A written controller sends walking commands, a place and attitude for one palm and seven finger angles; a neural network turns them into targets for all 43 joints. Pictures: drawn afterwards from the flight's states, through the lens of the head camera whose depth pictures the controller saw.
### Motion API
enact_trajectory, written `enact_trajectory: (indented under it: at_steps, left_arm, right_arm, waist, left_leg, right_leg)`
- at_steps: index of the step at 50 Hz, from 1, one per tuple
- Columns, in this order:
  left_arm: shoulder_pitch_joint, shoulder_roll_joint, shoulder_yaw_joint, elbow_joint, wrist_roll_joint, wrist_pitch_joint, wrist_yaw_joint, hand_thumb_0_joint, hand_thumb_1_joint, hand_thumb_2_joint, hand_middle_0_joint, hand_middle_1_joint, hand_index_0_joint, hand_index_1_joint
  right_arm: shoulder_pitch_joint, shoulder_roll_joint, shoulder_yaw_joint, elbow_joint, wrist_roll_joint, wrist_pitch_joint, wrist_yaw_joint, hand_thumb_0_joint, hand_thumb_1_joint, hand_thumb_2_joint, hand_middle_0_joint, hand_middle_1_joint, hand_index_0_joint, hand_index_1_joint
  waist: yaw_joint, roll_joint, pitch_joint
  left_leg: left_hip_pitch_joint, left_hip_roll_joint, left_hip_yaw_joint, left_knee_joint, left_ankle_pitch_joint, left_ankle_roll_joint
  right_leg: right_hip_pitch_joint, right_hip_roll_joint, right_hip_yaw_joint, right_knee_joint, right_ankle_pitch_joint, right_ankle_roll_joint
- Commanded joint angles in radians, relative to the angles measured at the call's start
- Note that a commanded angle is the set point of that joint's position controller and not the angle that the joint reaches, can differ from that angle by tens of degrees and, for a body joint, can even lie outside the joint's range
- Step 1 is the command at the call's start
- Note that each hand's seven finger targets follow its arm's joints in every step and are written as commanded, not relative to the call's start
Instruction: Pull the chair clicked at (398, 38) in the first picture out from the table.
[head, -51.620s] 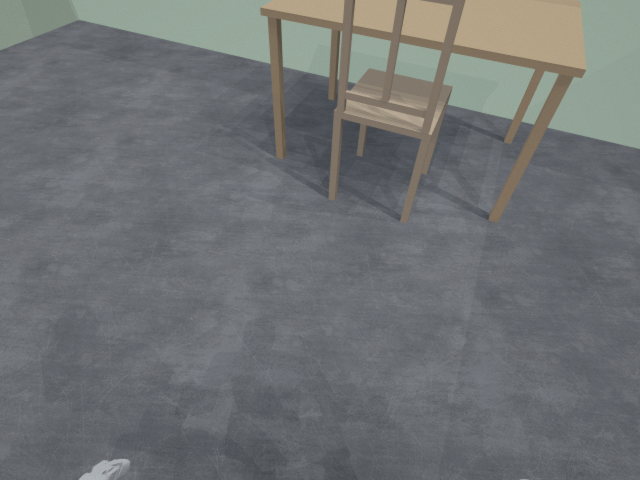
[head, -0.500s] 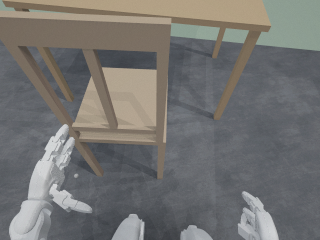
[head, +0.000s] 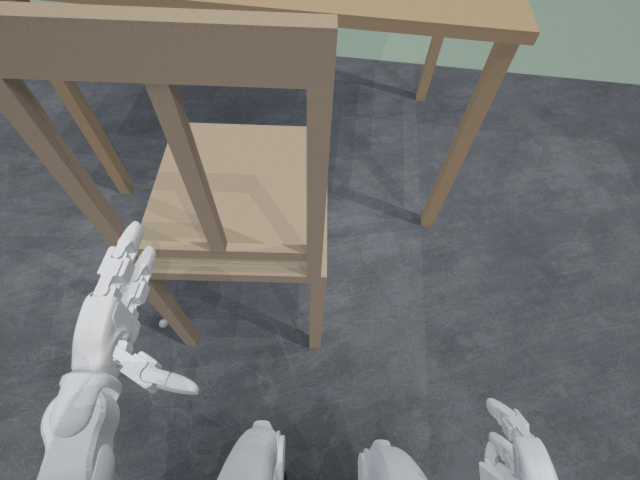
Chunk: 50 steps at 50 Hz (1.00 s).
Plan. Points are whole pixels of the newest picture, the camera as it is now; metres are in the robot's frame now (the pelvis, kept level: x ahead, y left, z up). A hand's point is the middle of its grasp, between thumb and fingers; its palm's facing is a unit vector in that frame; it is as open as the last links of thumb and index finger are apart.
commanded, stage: aim the fingers beside a spindle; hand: left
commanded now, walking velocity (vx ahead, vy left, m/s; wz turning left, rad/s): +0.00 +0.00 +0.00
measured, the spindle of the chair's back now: (196, 183) +0.49 +0.19 +0.04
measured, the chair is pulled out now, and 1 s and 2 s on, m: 0.32 0.32 0.32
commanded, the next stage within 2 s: none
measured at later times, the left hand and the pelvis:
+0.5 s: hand (190, 302) +0.33 +0.18 +0.00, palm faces -0.01 -1.00 -0.03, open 16.9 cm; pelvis -0.01 +0.00 -0.01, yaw -1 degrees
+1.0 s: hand (188, 288) +0.35 +0.18 +0.01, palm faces +0.05 -1.00 -0.07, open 16.9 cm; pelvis -0.01 +0.00 -0.02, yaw -1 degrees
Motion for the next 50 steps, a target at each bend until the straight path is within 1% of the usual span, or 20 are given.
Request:
enact_trajectory:
  at_steps: [1,4,6,11,16,19,21,24,25,26,29,34,36,37,40,42,43,46,49,50]
  left_arm:
    - [-0.146,0.141,0.054,-0.152,0.007,-0.040,0.014,0.000,-0.500,0.300,-0.060,-0.080,-0.060,-0.080]
    - [-0.177,0.156,0.062,-0.152,0.009,-0.028,0.022,0.000,-0.500,0.300,-0.060,-0.080,-0.060,-0.080]
    - [-0.236,0.167,0.070,-0.171,0.014,-0.037,0.035,0.000,-0.500,0.300,-0.060,-0.080,-0.060,-0.080]
    - [-0.316,0.142,0.042,-0.145,0.030,-0.062,0.066,0.000,-0.500,0.300,-0.060,-0.080,-0.060,-0.080]
    - [-0.313,0.127,0.025,-0.052,0.042,-0.041,0.058,0.000,-0.500,0.300,-0.060,-0.080,-0.060,-0.080]
    - [-0.338,0.151,0.053,-0.007,0.041,-0.026,0.057,0.000,-0.500,0.300,-0.060,-0.080,-0.060,-0.080]
    - [-0.363,0.160,0.062,-0.050,0.042,-0.039,0.064,0.000,-0.500,0.300,-0.060,-0.080,-0.060,-0.080]
    - [-0.404,0.165,0.061,-0.079,0.042,-0.066,0.082,0.000,-0.500,0.300,-0.060,-0.080,-0.060,-0.080]
    - [-0.405,0.175,0.074,-0.098,0.044,-0.078,0.090,0.000,-0.500,0.300,-0.060,-0.080,-0.060,-0.080]
    - [-0.418,0.147,0.041,-0.100,0.050,-0.085,0.094,0.000,-0.500,0.300,-0.060,-0.080,-0.060,-0.080]
    - [-0.422,0.135,0.032,-0.044,0.057,-0.091,0.104,0.000,-0.500,0.300,-0.060,-0.080,-0.060,-0.080]
    - [-0.482,0.094,-0.017,0.058,0.078,-0.073,0.095,0.000,-0.500,0.300,-0.060,-0.080,-0.060,-0.080]
    - [-0.456,0.128,0.025,0.063,0.072,-0.069,0.098,0.000,-0.500,0.300,-0.060,-0.080,-0.060,-0.080]
    - [-0.466,0.140,0.036,0.053,0.069,-0.071,0.102,0.000,-0.500,0.300,-0.060,-0.080,-0.060,-0.080]
    - [-0.450,0.202,0.099,-0.033,0.064,-0.089,0.118,0.000,-0.500,0.300,-0.060,-0.080,-0.060,-0.080]
    - [-0.448,0.218,0.117,-0.057,0.065,-0.101,0.128,0.000,-0.500,0.300,-0.060,-0.080,-0.060,-0.080]
    - [-0.466,0.193,0.091,-0.069,0.062,-0.104,0.130,0.000,-0.500,0.300,-0.060,-0.080,-0.060,-0.080]
    - [-0.438,0.207,0.113,0.024,0.065,-0.094,0.124,0.000,-0.500,0.300,-0.060,-0.080,-0.060,-0.080]
    - [-0.442,0.105,0.007,0.052,0.059,-0.080,0.083,0.000,-0.500,0.300,-0.060,-0.080,-0.060,-0.080]
    - [-0.418,0.115,0.018,0.073,0.052,-0.071,0.071,0.000,-0.500,0.300,-0.060,-0.080,-0.060,-0.080]
  right_arm:
    - [-0.003,-0.145,-0.059,-0.140,0.002,-0.036,-0.005,0.000,-0.900,-0.900,0.200,0.300,0.200,0.300]
    - [-0.005,-0.146,-0.057,-0.151,0.003,-0.022,-0.005,0.000,-0.900,-0.900,0.200,0.300,0.200,0.300]
    - [-0.008,-0.142,-0.055,-0.149,0.001,-0.016,-0.005,0.000,-0.900,-0.900,0.200,0.300,0.200,0.300]
    - [-0.005,-0.139,-0.052,-0.137,-0.005,-0.009,-0.004,0.000,-0.900,-0.900,0.200,0.300,0.200,0.300]
    - [0.003,-0.146,-0.052,-0.136,-0.003,0.011,0.002,0.000,-0.900,-0.900,0.200,0.300,0.200,0.300]
    - [0.006,-0.152,-0.053,-0.137,0.000,0.024,0.001,0.000,-0.900,-0.900,0.200,0.300,0.200,0.300]
    - [0.005,-0.147,-0.055,-0.141,-0.002,0.028,0.004,0.000,-0.900,-0.900,0.200,0.300,0.200,0.300]
    - [0.008,-0.144,-0.054,-0.138,-0.004,0.030,0.005,0.000,-0.900,-0.900,0.200,0.300,0.200,0.300]
    - [0.008,-0.143,-0.057,-0.135,-0.008,0.030,0.006,0.000,-0.900,-0.900,0.200,0.300,0.200,0.300]
    - [0.009,-0.139,-0.055,-0.132,-0.009,0.030,0.008,0.000,-0.900,-0.900,0.200,0.300,0.200,0.300]
    - [0.018,-0.143,-0.057,-0.116,-0.011,0.035,0.011,0.000,-0.900,-0.900,0.200,0.300,0.200,0.300]
    - [0.022,-0.153,-0.060,-0.107,-0.007,0.050,0.015,0.000,-0.900,-0.900,0.200,0.300,0.200,0.300]
    - [0.021,-0.155,-0.061,-0.117,-0.008,0.059,0.018,0.000,-0.900,-0.900,0.200,0.300,0.200,0.300]
    - [0.022,-0.153,-0.060,-0.120,-0.007,0.063,0.018,0.000,-0.900,-0.900,0.200,0.300,0.200,0.300]
    - [0.018,-0.145,-0.060,-0.137,-0.011,0.069,0.019,0.000,-0.900,-0.900,0.200,0.300,0.200,0.300]
    - [0.015,-0.136,-0.057,-0.139,-0.009,0.073,0.020,0.000,-0.900,-0.900,0.200,0.300,0.200,0.300]
    - [0.011,-0.132,-0.055,-0.136,-0.010,0.073,0.020,0.000,-0.900,-0.900,0.200,0.300,0.200,0.300]
    - [0.022,-0.139,-0.054,-0.118,-0.007,0.078,0.015,0.000,-0.900,-0.900,0.200,0.300,0.200,0.300]
    - [0.021,-0.142,-0.055,-0.121,-0.001,0.070,0.018,0.000,-0.900,-0.900,0.200,0.300,0.200,0.300]
    - [0.024,-0.148,-0.058,-0.116,0.001,0.071,0.018,0.000,-0.900,-0.900,0.200,0.300,0.200,0.300]
  waist:
    - [-0.005,0.033,-0.284]
    - [-0.005,0.013,-0.300]
    - [-0.007,0.041,-0.317]
    - [-0.021,0.054,-0.316]
    - [-0.020,0.026,-0.312]
    - [-0.019,-0.015,-0.315]
    - [-0.008,0.034,-0.354]
    - [-0.017,0.033,-0.369]
    - [-0.008,0.058,-0.392]
    - [-0.021,0.058,-0.394]
    - [-0.035,0.021,-0.363]
    - [-0.048,0.022,-0.325]
    - [-0.023,0.022,-0.357]
    - [-0.025,-0.007,-0.376]
    - [0.008,0.046,-0.462]
    - [0.012,0.059,-0.453]
    - [-0.005,0.049,-0.443]
    - [-0.020,-0.003,-0.375]
    - [-0.046,0.008,-0.343]
    - [-0.041,-0.002,-0.345]
  left_leg:
    - [0.286,-0.005,-0.047,-0.143,0.236,0.006]
    - [0.273,-0.004,-0.048,-0.142,0.221,0.009]
    - [0.284,-0.004,-0.048,-0.134,0.216,0.008]
    - [0.292,-0.001,-0.059,-0.124,0.206,0.004]
    - [0.254,-0.004,-0.052,-0.112,0.193,0.003]
    - [0.209,-0.007,-0.044,-0.097,0.179,0.008]
    - [0.240,-0.006,-0.043,-0.097,0.210,0.004]
    - [0.261,-0.002,-0.049,-0.090,0.232,0.005]
    - [0.273,-0.003,-0.047,-0.088,0.243,0.002]
    - [0.282,-0.002,-0.048,-0.083,0.254,0.003]
    - [0.250,-0.001,-0.050,-0.071,0.236,0.006]
    - [0.205,-0.003,-0.053,-0.059,0.168,0.005]
    - [0.194,-0.009,-0.043,-0.058,0.172,0.004]
    - [0.193,-0.008,-0.040,-0.054,0.187,0.007]
    - [0.225,-0.011,-0.033,-0.055,0.252,0.004]
    - [0.233,-0.009,-0.029,-0.059,0.262,0.003]
    - [0.232,-0.009,-0.028,-0.057,0.255,0.006]
    - [0.170,-0.007,-0.027,-0.053,0.210,0.007]
    - [0.169,-0.010,-0.026,-0.050,0.183,0.011]
    - [0.170,-0.009,-0.026,-0.049,0.175,0.010]
  right_leg:
    - [0.054,0.005,0.034,-0.153,0.245,0.005]
    - [0.057,0.009,0.036,-0.152,0.230,0.005]
    - [0.041,0.008,0.040,-0.146,0.221,0.005]
    - [-0.006,0.010,0.033,-0.131,0.199,0.003]
    - [-0.003,0.009,0.037,-0.126,0.205,0.002]
    - [0.016,0.010,0.047,-0.125,0.208,0.005]
    - [0.018,0.007,0.047,-0.114,0.230,0.001]
    - [0.007,0.011,0.045,-0.106,0.238,0.002]
    - [0.009,0.009,0.048,-0.101,0.245,0.001]
    - [-0.001,0.009,0.047,-0.097,0.254,0.002]
    - [-0.023,0.013,0.045,-0.094,0.242,0.004]
    - [-0.084,0.009,0.042,-0.084,0.185,0.000]
    - [-0.044,0.006,0.052,-0.088,0.196,-0.001]
    - [-0.023,0.007,0.056,-0.087,0.218,0.002]
    - [0.039,0.006,0.066,-0.071,0.284,0.001]
    - [0.049,0.008,0.068,-0.073,0.295,0.002]
    - [0.045,0.008,0.069,-0.079,0.294,0.005]
    - [0.034,0.012,0.072,-0.089,0.266,0.008]
    - [-0.002,0.010,0.069,-0.101,0.240,0.007]
    - [-0.003,0.009,0.068,-0.107,0.233,0.007]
